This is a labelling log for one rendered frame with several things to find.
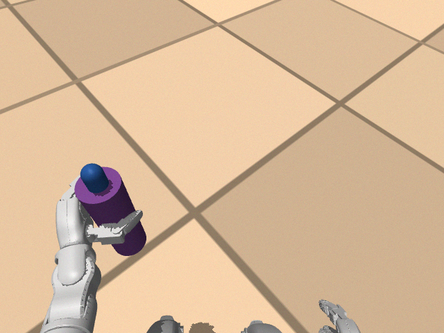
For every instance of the right robot hand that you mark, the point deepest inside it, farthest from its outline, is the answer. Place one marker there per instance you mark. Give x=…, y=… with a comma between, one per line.
x=338, y=317

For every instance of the bottle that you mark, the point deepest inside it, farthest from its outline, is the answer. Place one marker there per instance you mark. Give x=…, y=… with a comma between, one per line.
x=103, y=194

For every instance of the left robot hand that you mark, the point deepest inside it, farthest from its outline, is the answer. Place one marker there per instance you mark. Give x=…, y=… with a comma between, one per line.
x=74, y=225

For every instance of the left robot arm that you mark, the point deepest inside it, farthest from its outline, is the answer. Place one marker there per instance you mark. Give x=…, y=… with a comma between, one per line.
x=75, y=281

